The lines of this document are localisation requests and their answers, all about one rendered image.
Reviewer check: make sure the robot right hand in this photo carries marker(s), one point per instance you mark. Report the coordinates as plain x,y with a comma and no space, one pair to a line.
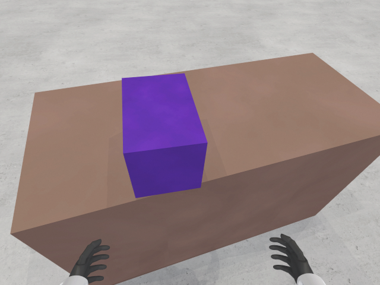
297,262

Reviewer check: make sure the robot left hand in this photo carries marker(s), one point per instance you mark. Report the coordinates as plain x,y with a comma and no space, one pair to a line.
82,266

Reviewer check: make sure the right robot forearm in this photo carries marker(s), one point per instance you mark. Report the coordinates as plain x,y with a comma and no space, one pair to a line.
310,279

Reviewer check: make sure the pedestal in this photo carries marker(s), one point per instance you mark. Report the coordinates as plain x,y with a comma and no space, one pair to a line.
285,136

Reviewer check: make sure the carton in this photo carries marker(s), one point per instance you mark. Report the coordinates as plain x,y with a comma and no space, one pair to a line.
164,144

